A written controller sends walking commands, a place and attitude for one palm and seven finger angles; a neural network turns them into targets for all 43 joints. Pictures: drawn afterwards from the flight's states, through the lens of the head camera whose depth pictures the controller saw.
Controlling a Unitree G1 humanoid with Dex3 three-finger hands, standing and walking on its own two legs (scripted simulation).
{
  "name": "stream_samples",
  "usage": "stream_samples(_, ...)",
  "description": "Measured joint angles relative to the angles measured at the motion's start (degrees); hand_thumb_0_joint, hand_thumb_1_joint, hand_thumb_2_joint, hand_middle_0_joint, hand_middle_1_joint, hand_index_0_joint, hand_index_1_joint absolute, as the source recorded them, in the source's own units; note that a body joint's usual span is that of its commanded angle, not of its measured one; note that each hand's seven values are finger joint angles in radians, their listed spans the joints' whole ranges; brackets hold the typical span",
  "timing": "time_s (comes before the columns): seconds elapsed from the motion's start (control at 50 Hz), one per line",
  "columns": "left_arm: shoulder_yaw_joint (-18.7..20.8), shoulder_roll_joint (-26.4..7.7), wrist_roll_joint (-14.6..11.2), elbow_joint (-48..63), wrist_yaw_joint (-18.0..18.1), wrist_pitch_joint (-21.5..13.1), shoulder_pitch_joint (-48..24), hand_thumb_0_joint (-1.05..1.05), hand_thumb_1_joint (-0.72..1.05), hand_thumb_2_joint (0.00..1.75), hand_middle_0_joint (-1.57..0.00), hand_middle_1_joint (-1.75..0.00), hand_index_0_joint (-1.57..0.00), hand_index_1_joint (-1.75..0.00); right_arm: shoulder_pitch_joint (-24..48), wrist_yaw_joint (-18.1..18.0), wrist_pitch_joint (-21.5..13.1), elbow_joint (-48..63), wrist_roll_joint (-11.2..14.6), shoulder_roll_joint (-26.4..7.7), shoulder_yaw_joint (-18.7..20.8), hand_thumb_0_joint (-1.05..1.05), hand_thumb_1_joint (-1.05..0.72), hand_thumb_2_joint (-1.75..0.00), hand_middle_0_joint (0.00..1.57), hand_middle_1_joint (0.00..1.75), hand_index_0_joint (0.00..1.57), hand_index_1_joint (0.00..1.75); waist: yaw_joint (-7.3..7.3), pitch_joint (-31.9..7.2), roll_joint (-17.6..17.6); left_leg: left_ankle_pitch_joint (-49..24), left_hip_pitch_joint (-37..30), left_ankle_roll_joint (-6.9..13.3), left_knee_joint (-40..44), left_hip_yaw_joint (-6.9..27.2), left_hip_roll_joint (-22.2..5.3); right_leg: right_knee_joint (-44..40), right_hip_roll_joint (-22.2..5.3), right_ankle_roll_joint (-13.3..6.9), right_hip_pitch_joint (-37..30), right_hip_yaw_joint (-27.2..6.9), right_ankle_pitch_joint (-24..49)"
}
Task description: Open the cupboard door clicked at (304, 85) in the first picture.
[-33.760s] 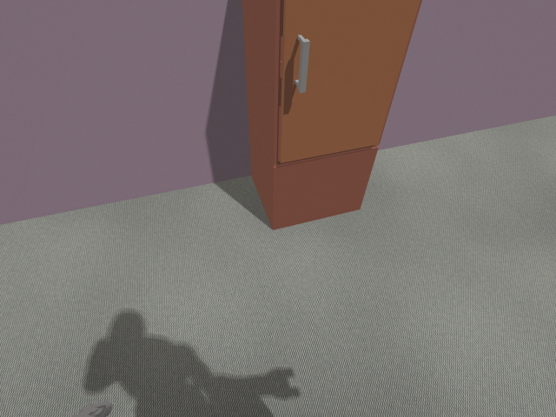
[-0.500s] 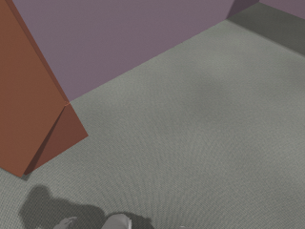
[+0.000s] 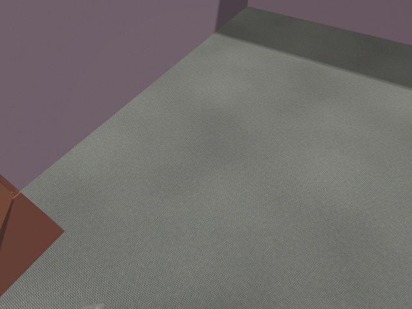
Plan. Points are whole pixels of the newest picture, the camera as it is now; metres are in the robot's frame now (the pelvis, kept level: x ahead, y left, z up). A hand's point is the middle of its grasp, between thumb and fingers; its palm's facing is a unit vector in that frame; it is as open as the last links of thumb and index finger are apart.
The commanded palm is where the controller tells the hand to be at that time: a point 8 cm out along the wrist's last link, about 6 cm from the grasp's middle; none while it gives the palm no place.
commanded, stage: walk to a spot facing it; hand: left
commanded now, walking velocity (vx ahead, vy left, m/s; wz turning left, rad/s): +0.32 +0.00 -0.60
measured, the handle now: out of the picture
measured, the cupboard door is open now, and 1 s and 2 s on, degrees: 39 39 39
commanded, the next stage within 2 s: turn to face it in 1.14 s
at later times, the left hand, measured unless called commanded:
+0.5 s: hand (135, 258) +0.25 +0.19 -0.17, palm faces -0.22 -0.96 -0.17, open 7.4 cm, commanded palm none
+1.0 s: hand (205, 184) +0.47 +0.02 -0.16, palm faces -0.36 -0.91 -0.21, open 7.2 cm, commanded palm none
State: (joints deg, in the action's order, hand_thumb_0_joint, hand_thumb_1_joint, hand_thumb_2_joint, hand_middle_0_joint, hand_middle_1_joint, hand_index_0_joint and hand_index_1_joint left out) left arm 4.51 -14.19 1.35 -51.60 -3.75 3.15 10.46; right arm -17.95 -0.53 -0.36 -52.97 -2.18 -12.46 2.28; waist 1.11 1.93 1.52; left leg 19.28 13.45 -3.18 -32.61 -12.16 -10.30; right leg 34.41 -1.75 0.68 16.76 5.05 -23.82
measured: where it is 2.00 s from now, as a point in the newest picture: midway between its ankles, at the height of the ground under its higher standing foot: (259, 227)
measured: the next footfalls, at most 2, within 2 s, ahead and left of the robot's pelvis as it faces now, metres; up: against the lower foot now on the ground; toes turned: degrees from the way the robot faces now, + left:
right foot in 0.02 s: +0.03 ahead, -0.13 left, +0.00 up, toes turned -5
left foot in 0.34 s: +0.24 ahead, +0.11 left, +0.00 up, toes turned -7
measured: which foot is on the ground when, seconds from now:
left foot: down 0.00-0.00, up 0.02-0.32, down 0.34-0.74, up 0.76-1.00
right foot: up 0.00-0.00, down 0.02-0.34, up 0.36-0.72, down 0.74-1.00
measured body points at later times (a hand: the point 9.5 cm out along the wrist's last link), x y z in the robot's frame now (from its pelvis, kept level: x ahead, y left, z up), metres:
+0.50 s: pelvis +0.16 +0.00 +0.01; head +0.19 +0.02 +0.45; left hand +0.27 +0.24 -0.15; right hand +0.15 -0.25 -0.12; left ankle +0.20 +0.12 -0.73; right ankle +0.08 -0.11 -0.64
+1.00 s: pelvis +0.34 -0.13 +0.01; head +0.37 -0.14 +0.46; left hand +0.48 +0.07 -0.14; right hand +0.28 -0.36 -0.14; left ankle +0.46 -0.02 -0.68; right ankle +0.27 -0.18 -0.73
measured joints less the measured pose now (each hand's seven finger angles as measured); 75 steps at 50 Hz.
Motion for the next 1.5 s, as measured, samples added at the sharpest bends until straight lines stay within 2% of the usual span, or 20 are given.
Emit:
stream_samples(0.06,-0.1,0.8,-0.2,-0.5,1.2,-2.3,0.0,0.01,0.9,0.9,-0.19,-0.3,-0.2,-0.29,0.3,0.3,1.6,-1.7,0.6,-1.5,0.8,0.01,-0.9,-0.89,0.21,0.3,0.2,0.3,-0.54,0.4,0.7,10.3,5.8,-0.1,-16.6,4.7,1.2,-0.2,0.8,-1.8,-0.6,-1.6,5.4)
stream_samples(0.12,-0.4,2.1,-0.4,-0.9,2.4,-3.6,2.2,0.0,0.9,0.9,-0.19,-0.3,-0.2,-0.29,1.9,0.7,2.4,-2.4,0.7,-2.4,1.4,0.01,-0.9,-0.89,0.2,0.3,0.2,0.3,-1.3,0.7,0.7,8.6,12.0,-0.5,-27.2,7.9,3.6,-2.5,1.3,-1.8,-3.4,-3.0,4.7)
stream_samples(0.3,-0.5,2.3,-0.1,-5.7,2.1,-3.8,8.5,0.0,0.9,0.9,-0.2,-0.3,-0.2,-0.3,9.0,1.7,-0.9,2.3,0.9,-0.4,1.3,0.01,-0.91,-0.89,0.2,0.3,0.2,0.3,-2.91,1.4,-3.7,-3.8,12.2,-1.0,-5.3,8.4,6.4,-8.1,1.4,-0.3,-10.1,-10.1,3.6)
stream_samples(0.34,-0.3,2.6,-0.3,-6.2,1.9,-3.3,9.9,0.01,0.9,0.9,-0.2,-0.3,-0.2,-0.3,9.0,1.4,-2.6,3.3,0.7,-0.8,0.8,0.01,-0.9,-0.89,0.2,0.3,0.2,0.3,-3.02,0.4,-2.9,-4.8,8.8,0.1,1.0,8.5,6.3,-2.7,2.4,-0.5,-8.8,-10.8,-0.1)
stream_samples(0.38,-0.1,2.0,-0.4,-7.0,1.9,-2.3,9.2,0.01,0.9,0.9,-0.2,-0.3,-0.2,-0.3,9.2,0.6,-3.7,3.3,0.0,0.0,0.4,0.0,-0.9,-0.89,0.2,0.3,0.2,0.3,-2.65,0.6,-3.5,-6.2,9.3,2.4,-2.9,7.2,6.0,13.0,2.7,-1.5,-3.2,-9.9,-5.1)
stream_samples(0.44,0.7,0.8,0.1,-6.9,1.4,-1.9,6.8,0.01,0.9,0.9,-0.2,-0.3,-0.2,-0.29,6.5,0.3,-3.8,2.6,-0.4,1.6,-0.5,0.0,-0.9,-0.89,0.2,0.3,0.2,0.3,-2.18,0.2,-4.5,-4.4,6.2,3.1,-1.7,5.3,5.2,30.6,1.8,-2.1,5.9,-6.0,-1.9)
stream_samples(0.48,1.1,0.4,0.4,-5.6,0.9,-2.0,4.5,0.01,0.91,0.9,-0.19,-0.3,-0.2,-0.29,4.2,-0.1,-3.8,1.2,-0.3,2.3,-0.7,0.0,-0.9,-0.89,0.2,0.3,0.2,0.3,-2.1,0.2,-4.4,-5.1,3.4,2.5,2.0,4.4,4.9,33.6,0.3,-1.6,10.4,-3.8,2.5)
stream_samples(0.58,0.8,0.9,0.3,-2.0,0.2,-2.4,-0.4,0.01,0.91,0.9,-0.19,-0.29,-0.19,-0.29,-1.2,-0.2,-3.4,-3.1,0.0,2.6,-0.6,0.0,-0.9,-0.89,0.2,0.3,0.2,0.3,-1.33,0.3,-2.8,-5.6,-3.2,1.8,9.5,1.4,4.3,23.3,-2.5,-0.6,15.8,-1.7,9.3)
stream_samples(0.7,0.2,1.2,0.3,-0.6,0.2,-2.6,-5.0,0.01,0.91,0.9,-0.19,-0.29,-0.19,-0.29,-6.6,0.4,-2.2,-6.4,-0.3,1.8,0.0,0.0,-0.9,-0.89,0.2,0.3,0.2,0.3,1.81,0.9,-1.2,-0.4,-8.8,-1.0,9.1,-1.9,3.1,5.0,-2.4,-1.1,11.5,0.5,10.6)
stream_samples(0.74,-0.1,0.8,0.4,-0.1,0.3,-3.8,-5.8,0.01,0.91,0.9,-0.19,-0.3,-0.19,-0.29,-8.6,0.6,-1.7,-7.4,0.0,1.7,0.0,0.01,-0.9,-0.89,0.2,0.3,0.2,0.3,2.19,0.7,-1.3,3.9,-8.1,-1.5,2.7,-2.0,1.8,0.2,-1.6,-2.8,7.5,0.9,10.6)
stream_samples(0.78,-0.2,1.5,0.0,-0.3,1.3,-5.5,-6.3,0.0,0.91,0.9,-0.19,-0.3,-0.19,-0.29,-7.5,0.9,-0.4,-8.9,0.7,1.4,0.1,0.01,-0.9,-0.89,0.2,0.3,0.2,0.3,1.82,1.7,-0.8,9.4,-2.3,0.0,-14.6,2.5,1.7,3.7,-0.5,-4.2,7.4,0.9,8.8)
stream_samples(0.82,-0.6,2.6,-0.5,-0.9,2.2,-6.0,-5.5,0.0,0.91,0.9,-0.19,-0.3,-0.2,-0.29,-5.5,0.8,0.2,-9.4,0.9,1.1,0.4,0.01,-0.9,-0.89,0.2,0.3,0.2,0.3,1.94,2.3,-0.2,7.9,4.4,0.7,-28.3,6.2,2.7,2.5,0.6,-4.6,4.5,1.3,7.3)
stream_samples(0.86,-1.0,3.5,-0.8,-2.0,2.9,-6.1,-3.5,0.0,0.91,0.9,-0.19,-0.3,-0.2,-0.29,-3.1,0.6,0.1,-8.9,0.8,1.1,0.7,0.01,-0.91,-0.89,0.2,0.3,0.2,0.3,1.78,2.0,-0.3,4.7,9.6,0.5,-32.3,7.1,2.9,-1.6,1.5,-4.2,1.0,1.2,8.0)
stream_samples(0.98,-0.2,3.6,-0.9,-6.3,3.9,-6.9,2.8,-0.01,0.95,0.89,-0.2,-0.3,-0.2,-0.3,3.7,1.2,-0.8,-5.1,0.5,2.4,1.1,0.01,-0.91,-0.89,0.2,0.29,0.2,0.3,0.16,0.3,-2.0,-3.5,17.0,-0.3,-19.9,7.2,2.6,-12.3,3.5,-5.0,-7.9,0.1,9.1)
stream_samples(1.14,-1.0,3.4,-0.6,-11.6,3.6,-6.8,10.8,0.0,0.92,0.9,-0.2,-0.3,-0.2,-0.29,11.2,2.0,-2.0,-2.9,0.6,2.8,0.7,0.0,-0.91,-0.89,0.2,0.29,0.2,0.3,-3.37,0.2,-2.9,-8.5,12.8,1.9,-1.7,5.9,5.7,-12.7,3.6,-2.9,-17.0,-1.5,2.0)
stream_samples(1.22,-1.4,4.1,-0.9,-13.4,3.4,-5.1,13.0,0.0,0.91,0.9,-0.2,-0.3,-0.2,-0.29,12.2,1.0,-4.1,-1.7,-0.1,2.6,0.1,0.0,-0.91,-0.89,0.2,0.3,0.2,0.3,-3.4,0.7,-3.1,-9.3,9.6,5.6,-3.6,4.3,6.4,16.5,2.6,-2.6,-7.3,-3.2,-4.9)
stream_samples(1.26,-1.3,3.9,-0.6,-13.3,3.4,-4.4,12.1,0.01,0.91,0.9,-0.19,-0.3,-0.2,-0.29,10.7,0.6,-4.1,-1.8,0.0,3.2,-0.3,0.0,-0.91,-0.89,0.2,0.29,0.2,0.3,-3.32,0.4,-3.7,-5.8,7.3,5.5,-3.1,3.5,6.8,30.0,1.8,-2.5,0.1,-3.5,-3.5)
stream_samples(1.3,-1.2,3.8,-0.3,-12.2,3.2,-3.9,10.0,0.01,0.91,0.9,-0.19,-0.3,-0.2,-0.29,8.6,0.1,-3.9,-2.7,0.2,3.7,-0.5,0.0,-0.91,-0.89,0.2,0.3,0.2,0.3,-3.08,0.4,-3.8,-6.1,4.8,4.8,0.0,3.5,7.3,33.5,0.1,-1.6,5.7,-2.5,-0.2)
stream_samples(1.4,-1.5,4.6,-0.2,-7.6,3.2,-4.0,3.6,0.01,0.91,0.9,-0.19,-0.3,-0.2,-0.29,3.3,-1.0,-2.7,-6.3,0.8,2.7,-0.1,-0.01,-0.94,-0.89,0.21,0.3,0.2,0.3,-1.78,1.0,-2.3,-7.2,1.0,4.7,5.7,6.3,8.3,16.7,-3.0,0.7,9.9,-1.5,5.0)
stream_samples(1.5,-1.1,3.3,-0.3,-4.8,3.5,-4.2,0.1,0.01,0.93,0.9,-0.19,-0.3,-0.2,-0.29,-1.3,-0.3,0.3,-8.7,1.0,2.8,0.2,0.0,-0.93,-0.89,0.2,0.3,0.2,0.3,-0.18,0.1,-2.5,-2.9,1.3,2.8,1.5,9.6,9.0,0.3,-2.5,1.7,4.5,-1.0,10.2)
